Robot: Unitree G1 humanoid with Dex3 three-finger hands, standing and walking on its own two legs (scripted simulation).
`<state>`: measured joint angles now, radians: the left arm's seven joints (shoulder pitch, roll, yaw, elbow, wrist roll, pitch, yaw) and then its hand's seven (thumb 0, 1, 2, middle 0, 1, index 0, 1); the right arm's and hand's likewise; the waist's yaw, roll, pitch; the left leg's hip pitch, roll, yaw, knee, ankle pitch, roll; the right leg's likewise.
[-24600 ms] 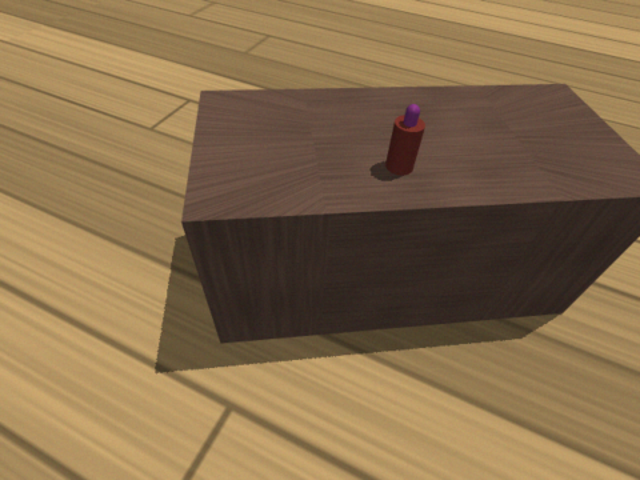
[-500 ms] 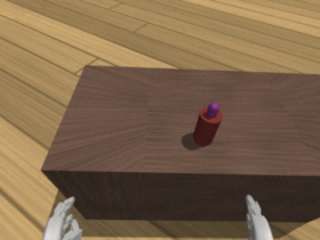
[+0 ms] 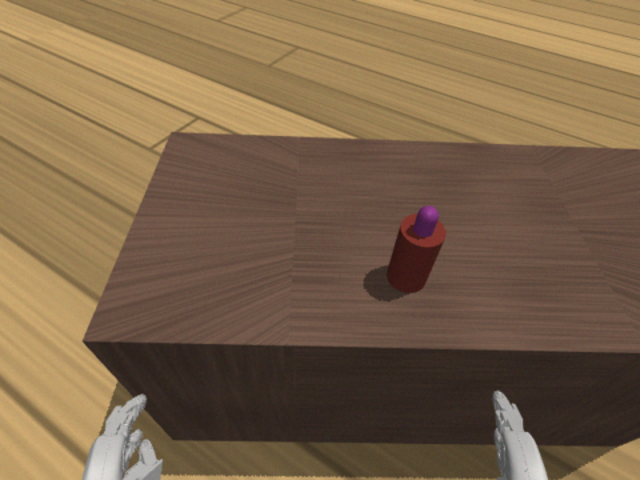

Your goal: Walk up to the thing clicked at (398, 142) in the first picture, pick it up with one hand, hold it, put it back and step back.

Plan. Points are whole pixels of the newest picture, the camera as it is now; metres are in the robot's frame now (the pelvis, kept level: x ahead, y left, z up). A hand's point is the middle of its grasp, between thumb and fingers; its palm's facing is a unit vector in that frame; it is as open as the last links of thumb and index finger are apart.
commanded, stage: home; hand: right
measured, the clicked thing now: (417, 246) +0.50 -0.17 -0.04
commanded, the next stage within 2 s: stand in 0.82 s
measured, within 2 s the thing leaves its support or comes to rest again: neither
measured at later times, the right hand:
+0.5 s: hand (469, 472) +0.17 -0.19 -0.07, palm faces +0.02 +0.94 -0.33, open 17.4 cm
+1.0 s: hand out of the picture +0.06 -0.25 -0.11, palm faces -0.03 +0.94 -0.34, open 17.1 cm
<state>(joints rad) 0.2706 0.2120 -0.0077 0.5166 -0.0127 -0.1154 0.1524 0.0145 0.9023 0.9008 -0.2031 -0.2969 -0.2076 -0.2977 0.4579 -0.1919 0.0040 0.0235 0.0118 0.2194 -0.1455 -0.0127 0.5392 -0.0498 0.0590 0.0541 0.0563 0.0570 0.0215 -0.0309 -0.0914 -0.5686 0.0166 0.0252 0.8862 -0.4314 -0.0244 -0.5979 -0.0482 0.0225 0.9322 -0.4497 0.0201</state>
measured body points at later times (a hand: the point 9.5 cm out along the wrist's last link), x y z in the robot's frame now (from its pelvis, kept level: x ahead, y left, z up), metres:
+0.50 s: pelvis +0.00 +0.00 +0.00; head +0.02 +0.00 +0.45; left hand +0.16 +0.25 -0.08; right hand +0.16 -0.24 -0.05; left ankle +0.01 +0.14 -0.69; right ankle +0.01 -0.13 -0.69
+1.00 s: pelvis +0.01 -0.01 +0.04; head +0.00 -0.01 +0.49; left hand +0.07 +0.29 -0.09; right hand +0.06 -0.30 -0.09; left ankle +0.01 +0.14 -0.69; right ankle +0.01 -0.13 -0.69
